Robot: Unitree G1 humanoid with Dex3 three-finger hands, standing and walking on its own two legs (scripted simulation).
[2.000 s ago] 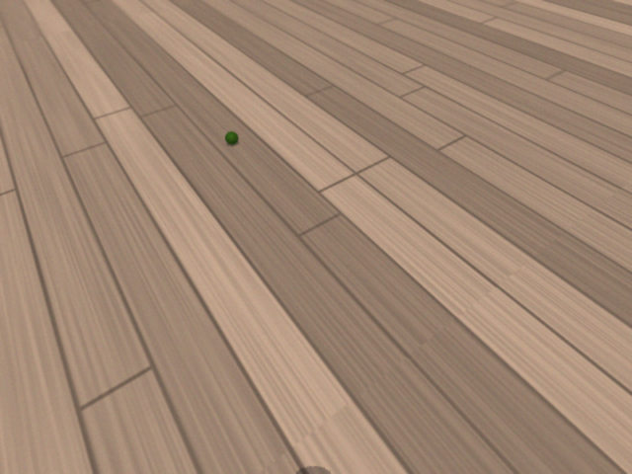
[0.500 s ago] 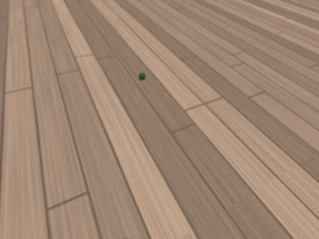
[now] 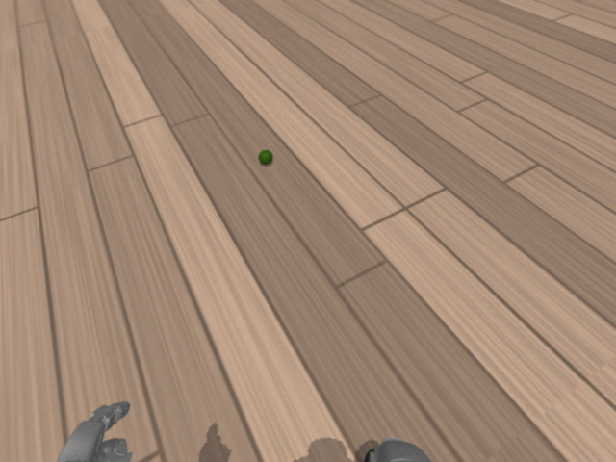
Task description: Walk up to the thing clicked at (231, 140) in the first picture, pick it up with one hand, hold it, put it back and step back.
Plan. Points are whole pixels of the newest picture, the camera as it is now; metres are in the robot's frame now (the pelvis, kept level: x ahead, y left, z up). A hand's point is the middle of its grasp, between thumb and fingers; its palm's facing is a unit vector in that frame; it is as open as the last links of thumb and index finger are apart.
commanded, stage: walk up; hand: left
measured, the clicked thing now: (265, 157) +1.55 +0.25 -0.71
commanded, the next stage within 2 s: none
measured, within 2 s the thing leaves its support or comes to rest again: neither
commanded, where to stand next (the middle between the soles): +1.17 +0.00 m, yaw +1 degrees
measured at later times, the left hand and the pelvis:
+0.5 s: hand (142, 377) +0.28 +0.30 -0.15, palm faces +0.02 -0.94 -0.34, open 7.4 cm; pelvis +0.27 +0.02 +0.01, yaw +2 degrees
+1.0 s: hand (210, 206) +0.61 +0.23 -0.09, palm faces +0.00 -0.92 -0.40, open 7.4 cm; pelvis +0.51 -0.04 +0.02, yaw +1 degrees
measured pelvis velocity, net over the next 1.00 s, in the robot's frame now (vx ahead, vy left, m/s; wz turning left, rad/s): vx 0.51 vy -0.04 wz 0.02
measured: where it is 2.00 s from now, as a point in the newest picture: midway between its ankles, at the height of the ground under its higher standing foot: (327, 257)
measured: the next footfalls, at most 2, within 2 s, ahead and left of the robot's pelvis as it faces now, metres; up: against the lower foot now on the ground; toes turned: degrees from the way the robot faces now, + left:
left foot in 0.38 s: +0.39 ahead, +0.13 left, +0.00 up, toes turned +9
right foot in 0.84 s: +0.61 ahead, -0.15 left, +0.00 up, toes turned -6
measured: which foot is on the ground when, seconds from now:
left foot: up 0.00-0.36, down 0.38-0.86, up 0.88-1.00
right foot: down 0.00-0.40, up 0.42-0.82, down 0.84-1.00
